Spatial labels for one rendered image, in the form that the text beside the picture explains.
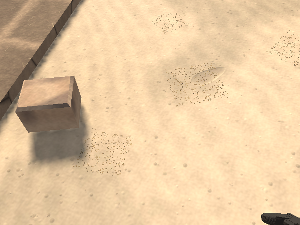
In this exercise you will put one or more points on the robot right hand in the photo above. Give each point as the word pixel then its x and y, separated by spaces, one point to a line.
pixel 280 219

